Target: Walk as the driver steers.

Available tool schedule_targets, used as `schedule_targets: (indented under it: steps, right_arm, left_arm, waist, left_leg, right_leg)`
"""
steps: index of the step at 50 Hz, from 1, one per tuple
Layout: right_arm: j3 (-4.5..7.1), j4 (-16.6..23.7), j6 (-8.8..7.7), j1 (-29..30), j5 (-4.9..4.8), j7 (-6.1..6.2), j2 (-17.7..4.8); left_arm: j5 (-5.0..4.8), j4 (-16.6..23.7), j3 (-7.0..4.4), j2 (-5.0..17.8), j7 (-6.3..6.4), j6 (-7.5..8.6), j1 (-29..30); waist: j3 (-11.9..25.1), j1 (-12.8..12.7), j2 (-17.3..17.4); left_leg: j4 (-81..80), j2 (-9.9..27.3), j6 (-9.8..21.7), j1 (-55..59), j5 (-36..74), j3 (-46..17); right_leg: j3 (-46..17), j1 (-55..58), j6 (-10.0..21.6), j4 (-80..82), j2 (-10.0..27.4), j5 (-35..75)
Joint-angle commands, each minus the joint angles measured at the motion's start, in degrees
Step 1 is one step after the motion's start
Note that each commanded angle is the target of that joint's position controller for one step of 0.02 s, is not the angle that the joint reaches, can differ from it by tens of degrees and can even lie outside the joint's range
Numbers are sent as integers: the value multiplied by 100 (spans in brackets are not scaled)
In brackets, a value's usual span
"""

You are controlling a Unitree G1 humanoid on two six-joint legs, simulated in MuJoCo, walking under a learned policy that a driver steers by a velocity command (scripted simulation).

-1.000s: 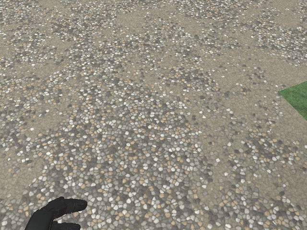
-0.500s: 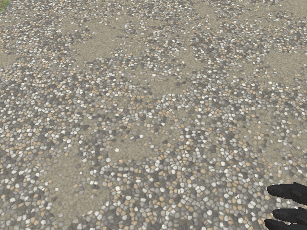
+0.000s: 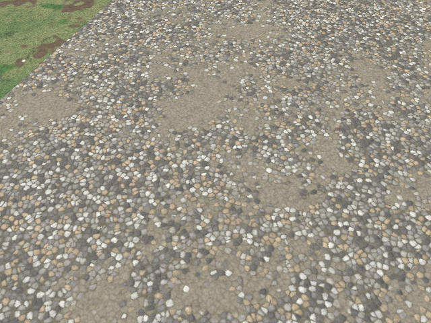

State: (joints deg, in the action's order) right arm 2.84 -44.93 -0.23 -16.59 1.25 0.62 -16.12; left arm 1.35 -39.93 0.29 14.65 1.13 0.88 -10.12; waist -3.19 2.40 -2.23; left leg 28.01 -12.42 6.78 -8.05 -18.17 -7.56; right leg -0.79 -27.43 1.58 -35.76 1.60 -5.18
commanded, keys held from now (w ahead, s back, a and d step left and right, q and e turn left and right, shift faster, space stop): e+shift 0.64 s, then shift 0.16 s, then w+shift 0.06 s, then w+q+shift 0.14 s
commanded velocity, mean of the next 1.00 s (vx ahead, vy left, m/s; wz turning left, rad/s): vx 0.09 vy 0.00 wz -0.57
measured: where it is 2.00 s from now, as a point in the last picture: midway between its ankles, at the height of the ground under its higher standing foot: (292, 226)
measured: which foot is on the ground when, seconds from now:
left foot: down 0.00-0.04, up 0.06-0.44, down 0.46-0.84, up 0.86-1.00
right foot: up 0.00-0.00, down 0.02-0.48, up 0.50-0.82, down 0.84-1.00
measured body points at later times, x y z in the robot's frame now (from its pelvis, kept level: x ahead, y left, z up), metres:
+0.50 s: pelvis +0.03 -0.01 +0.01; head +0.06 -0.02 +0.46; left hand +0.24 +0.22 -0.10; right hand +0.03 -0.32 -0.09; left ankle +0.08 +0.09 -0.73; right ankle +0.10 -0.11 -0.71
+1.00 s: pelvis +0.04 -0.06 +0.02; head +0.03 -0.08 +0.47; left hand +0.29 +0.07 -0.09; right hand -0.09 -0.32 -0.11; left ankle +0.13 +0.04 -0.66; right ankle -0.06 -0.10 -0.73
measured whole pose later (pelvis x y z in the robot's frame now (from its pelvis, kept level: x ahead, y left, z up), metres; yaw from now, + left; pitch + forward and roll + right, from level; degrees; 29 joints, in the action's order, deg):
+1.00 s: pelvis +0.04 -0.06 +0.02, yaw -38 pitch +1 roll +0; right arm 3.2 -44.2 0.9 -19.1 1.2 -3.0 -17.5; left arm 1.8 -41.8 -1.2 14.2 -0.6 0.3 -16.4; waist 0.8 1.6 2.4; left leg 59.0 2.3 1.8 -29.4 -17.4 -0.2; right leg 1.0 -5.2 2.8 -20.5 -2.3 -16.1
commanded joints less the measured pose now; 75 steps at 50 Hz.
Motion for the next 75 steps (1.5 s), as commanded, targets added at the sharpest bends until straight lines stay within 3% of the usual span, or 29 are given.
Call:
schedule_targets:
  steps: [1,2,3,5,6,9,17,22,23,24,25,26,28,33,39,42,43,44,45,47,50,62,65,67,69,70,71,73,75]
  right_arm:
    - [116,233,-90,-232,31,87,-665]
    - [138,316,-45,-694,40,129,-636]
    - [100,370,62,-635,80,139,-597]
    - [103,386,175,-113,164,100,-667]
    - [86,465,234,96,103,76,-612]
    - [26,568,333,288,67,39,-478]
    - [-3,658,229,688,-49,151,-519]
    - [33,417,62,-242,-67,308,-657]
    - [116,369,17,-538,-39,387,-949]
    - [277,548,8,-205,-45,429,-1591]
    - [232,804,26,977,88,392,-1523]
    - [81,960,44,1267,78,369,-922]
    - [-45,1007,24,1448,68,319,-579]
    - [74,829,22,251,74,220,-857]
    - [236,650,33,129,45,-1,-1146]
    - [192,600,61,19,-18,-27,-920]
    - [-2,780,81,66,126,-94,-230]
    - [-24,1102,116,621,145,-120,-340]
    - [119,1189,121,1212,108,-166,-827]
    - [158,857,-19,780,-74,-359,-799]
    - [215,473,-39,301,-16,-433,-697]
    - [25,970,7,1726,63,-668,-288]
    - [-44,1074,28,1576,0,-592,-229]
    - [91,788,7,273,-65,-502,-554]
    - [447,197,-58,-1578,23,-316,-1335]
    - [609,276,44,-979,9,-248,-1954]
    - [614,414,44,-1057,-55,-264,-1877]
    - [525,145,-44,-1029,-39,-140,-1471]
    - [375,241,-166,-428,-35,-60,-1115]
  left_arm:
    - [-6,60,-270,929,-13,175,-772]
    - [-32,165,-402,1404,-47,150,-886]
    - [-133,145,-396,1175,-102,38,-924]
    - [-164,173,-466,1074,-153,-99,-770]
    - [-133,188,-469,1013,-129,-173,-572]
    - [-88,259,-547,974,-133,-292,-370]
    - [-71,226,-821,1210,-152,-421,-604]
    - [-85,381,-864,1148,-225,-420,82]
    - [-136,421,-828,1001,-223,-377,101]
    - [-259,512,-771,682,-199,-371,-58]
    - [-44,356,-875,1049,-160,-341,-246]
    - [50,191,-953,1380,-171,-347,-329]
    - [103,145,-868,1095,-277,-453,-664]
    - [-43,520,-630,845,-502,-548,183]
    - [-155,576,-506,712,-384,-537,193]
    - [15,272,-487,757,-273,-400,-515]
    - [69,181,-550,1169,-249,-318,-1130]
    - [54,158,-719,1895,-218,-283,-1440]
    - [48,85,-636,1489,-207,-257,-1335]
    - [59,99,-463,1042,-168,-96,-733]
    - [54,0,-418,904,-89,211,-704]
    - [92,-663,-414,825,-30,523,-1286]
    - [119,-788,-419,1011,17,481,-1306]
    - [203,-744,-509,1378,84,301,-1199]
    - [163,-587,-479,1290,8,311,-1026]
    - [28,-31,-287,480,-161,455,-854]
    - [73,260,-288,860,-169,599,-121]
    - [50,358,-198,756,-159,728,38]
    - [251,283,-146,668,-167,524,-229]
  waist:
    - [649,-290,94]
    - [1043,-107,-903]
    - [1345,-142,-1254]
    - [836,-161,-80]
    - [583,-87,-41]
    - [609,-76,-320]
    - [681,-420,-638]
    - [598,30,-1024]
    - [654,133,-764]
    - [854,-46,937]
    - [289,-364,1404]
    - [352,-516,642]
    - [434,-773,641]
    - [279,37,1064]
    - [581,33,1605]
    - [967,-347,897]
    - [1114,-586,-829]
    - [594,-991,-1718]
    - [-158,-1073,-968]
    - [-404,-566,-688]
    - [-125,-386,-506]
    - [-892,-600,-63]
    - [-420,-343,-236]
    - [551,387,-568]
    - [1532,1141,144]
    - [1556,396,1995]
    - [1796,719,869]
    - [652,255,-80]
    - [214,-286,-183]
  left_leg:
    - [1056,1337,-128,-178,3619,-256]
    - [2537,544,-424,-771,772,325]
    - [3344,230,-572,-1525,-1873,632]
    - [3972,589,-694,-1997,-1454,246]
    - [3740,738,-741,-2005,-1134,233]
    - [3090,743,-850,-1805,-620,390]
    - [1542,602,-729,-1573,-517,170]
    - [-592,366,-357,333,-234,332]
    - [-1466,853,-226,1058,-221,54]
    - [-2106,2498,275,1027,-1548,-1852]
    - [-2232,3440,684,19,-897,-2442]
    - [-1970,3216,693,-521,29,-1635]
    - [-1442,2532,373,-743,1279,-429]
    - [-881,2561,486,599,3095,258]
    - [-180,2615,318,418,3857,603]
    - [632,2349,-144,-850,678,942]
    - [2230,1850,-442,-2379,-1739,1462]
    - [2845,1348,-497,-3789,-1912,1268]
    - [3193,1732,-424,-4130,-1239,782]
    - [3045,1782,-430,-3892,-72,542]
    - [3561,1479,-500,-3726,598,271]
    - [2228,1773,-142,-4362,1402,1256]
    - [1633,1219,351,-3135,814,1969]
    - [1748,655,603,-1665,-130,2098]
    - [815,845,929,1554,-864,765]
    - [-597,2422,1809,2795,-2518,-2953]
    - [-1158,2632,1867,2994,-2099,-4035]
    - [-1364,2490,1412,1561,-674,-3014]
    - [-1450,1900,1197,235,-245,-1952]
  right_leg:
    - [-683,1795,479,844,315,2342]
    - [-2179,2326,1402,796,1502,4826]
    - [-3378,2537,1988,1305,2043,4962]
    - [-2982,2028,1645,1583,1446,2453]
    - [-2635,1610,1349,1767,1084,1430]
    - [-2369,1314,869,2074,398,-452]
    - [-3232,1474,579,2456,207,-2205]
    - [-3158,425,-145,2714,-359,-2365]
    - [-2764,-26,-543,2380,-756,-2563]
    - [-1778,-491,-672,506,-1374,-2921]
    - [-731,-991,-656,-1299,-1303,-2451]
    - [-602,-549,-636,-2318,-877,-2069]
    - [-483,-250,-472,-3390,-768,-1609]
    - [33,-952,-599,-2429,-314,-1705]
    - [488,639,-300,-334,-619,-2129]
    - [238,2722,39,1527,-575,-1348]
    - [-1940,3801,362,2169,1064,-3115]
    - [-3708,3288,1207,2872,2112,-4463]
    - [-3394,2947,1301,2964,1968,-4799]
    - [-2267,2655,902,3053,1392,-3545]
    - [-1046,2771,622,3132,1119,-2262]
    - [1026,3230,501,3554,1304,-259]
    - [1602,3613,339,2445,1314,4611]
    - [1643,3711,333,320,1482,7108]
    - [1515,1533,189,-3139,1046,4060]
    - [1006,-1324,-251,-5465,-431,-1776]
    - [-323,-2099,-98,-5828,-325,-1464]
    - [-404,-1968,-35,-4819,279,-1053]
    - [-388,-1310,-174,-4123,533,-1224]
Velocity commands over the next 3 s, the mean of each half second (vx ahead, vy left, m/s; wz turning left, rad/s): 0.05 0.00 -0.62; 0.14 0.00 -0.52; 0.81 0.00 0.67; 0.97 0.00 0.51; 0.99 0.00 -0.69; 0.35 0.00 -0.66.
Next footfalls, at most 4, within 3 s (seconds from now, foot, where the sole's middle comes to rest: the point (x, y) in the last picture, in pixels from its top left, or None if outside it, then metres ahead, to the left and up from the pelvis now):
0.02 right None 0.15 -0.10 -0.77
0.46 left None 0.11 0.07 -0.77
0.84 right None -0.03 -0.13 -0.77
1.36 left None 0.43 -0.15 -0.77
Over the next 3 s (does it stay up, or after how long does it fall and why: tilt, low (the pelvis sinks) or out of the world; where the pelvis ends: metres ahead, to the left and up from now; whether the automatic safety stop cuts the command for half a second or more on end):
stays up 1.56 -0.38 0.01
